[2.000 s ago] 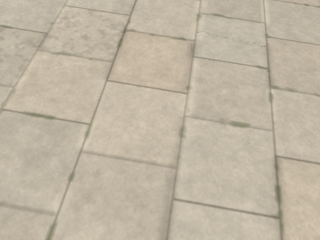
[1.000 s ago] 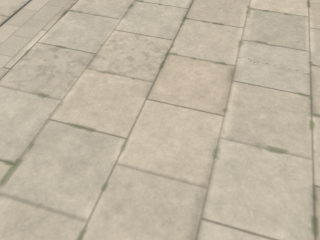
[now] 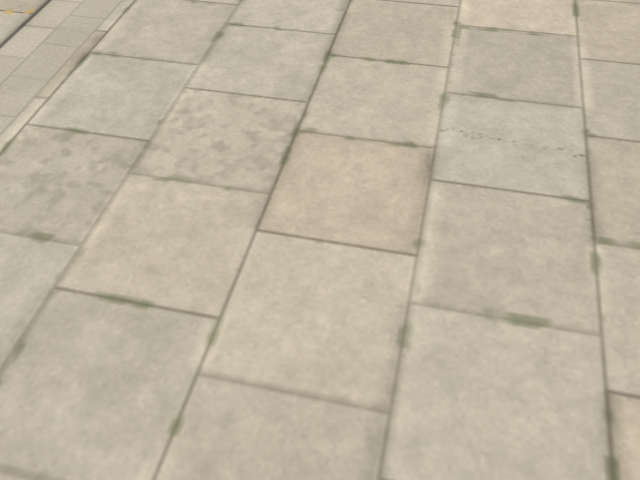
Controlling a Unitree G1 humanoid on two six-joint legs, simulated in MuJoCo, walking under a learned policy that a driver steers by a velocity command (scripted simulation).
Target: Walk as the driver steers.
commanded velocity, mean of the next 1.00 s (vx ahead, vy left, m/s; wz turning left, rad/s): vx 0.09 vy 0.00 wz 0.11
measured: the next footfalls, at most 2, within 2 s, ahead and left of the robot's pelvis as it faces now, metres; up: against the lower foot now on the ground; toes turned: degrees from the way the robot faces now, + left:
left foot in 0.24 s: +0.25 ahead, +0.15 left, +0.00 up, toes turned +6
right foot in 0.58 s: +0.24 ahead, -0.09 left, +0.00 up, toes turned +5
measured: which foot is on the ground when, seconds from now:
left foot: up 0.00-0.22, down 0.24-1.00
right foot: down 0.00-0.24, up 0.26-0.56, down 0.58-1.00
